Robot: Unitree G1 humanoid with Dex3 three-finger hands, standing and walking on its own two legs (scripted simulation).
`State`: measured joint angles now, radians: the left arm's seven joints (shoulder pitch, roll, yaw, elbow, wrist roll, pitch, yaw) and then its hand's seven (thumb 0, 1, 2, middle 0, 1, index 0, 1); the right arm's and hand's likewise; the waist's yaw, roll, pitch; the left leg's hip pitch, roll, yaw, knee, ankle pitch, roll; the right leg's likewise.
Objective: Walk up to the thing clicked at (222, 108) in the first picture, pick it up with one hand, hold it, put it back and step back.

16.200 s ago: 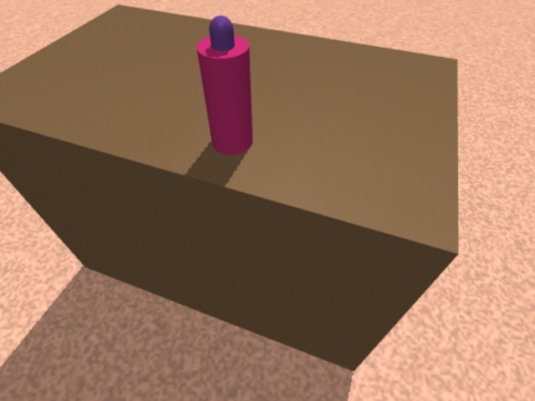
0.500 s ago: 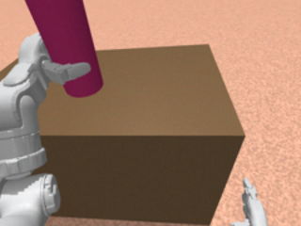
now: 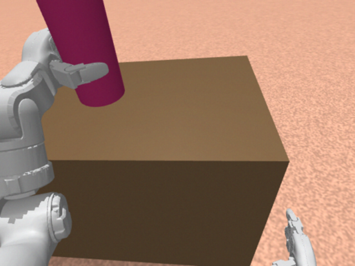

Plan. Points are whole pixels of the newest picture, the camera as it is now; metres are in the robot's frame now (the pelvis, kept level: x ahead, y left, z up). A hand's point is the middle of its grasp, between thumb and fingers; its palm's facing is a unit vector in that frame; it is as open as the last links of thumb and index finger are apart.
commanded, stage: hold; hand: left
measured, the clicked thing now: (79, 25) +0.34 +0.14 +0.40
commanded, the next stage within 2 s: crouch in 1.90 s
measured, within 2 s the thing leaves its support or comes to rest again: neither
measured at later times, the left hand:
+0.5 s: hand (81, 66) +0.34 +0.16 +0.34, palm faces +0.09 -0.99 -0.04, open 11.8 cm
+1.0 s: hand (79, 66) +0.33 +0.17 +0.34, palm faces +0.10 -0.99 -0.05, open 11.8 cm
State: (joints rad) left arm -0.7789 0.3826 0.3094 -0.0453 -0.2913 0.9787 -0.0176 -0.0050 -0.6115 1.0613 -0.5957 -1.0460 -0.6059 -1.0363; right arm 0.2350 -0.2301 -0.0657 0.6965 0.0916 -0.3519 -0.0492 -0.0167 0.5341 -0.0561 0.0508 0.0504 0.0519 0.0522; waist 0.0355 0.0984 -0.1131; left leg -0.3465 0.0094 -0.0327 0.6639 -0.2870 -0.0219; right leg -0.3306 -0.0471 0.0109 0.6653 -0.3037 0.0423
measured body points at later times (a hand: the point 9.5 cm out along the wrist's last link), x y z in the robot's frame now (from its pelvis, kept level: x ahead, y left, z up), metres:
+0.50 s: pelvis +0.00 +0.00 +0.00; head -0.06 -0.04 +0.44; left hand +0.32 +0.22 +0.34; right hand +0.18 -0.25 -0.07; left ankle +0.04 +0.13 -0.72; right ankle +0.03 -0.15 -0.72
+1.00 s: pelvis +0.00 +0.00 +0.00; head -0.06 -0.04 +0.44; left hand +0.32 +0.22 +0.34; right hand +0.17 -0.25 -0.07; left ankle +0.04 +0.13 -0.72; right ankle +0.03 -0.15 -0.72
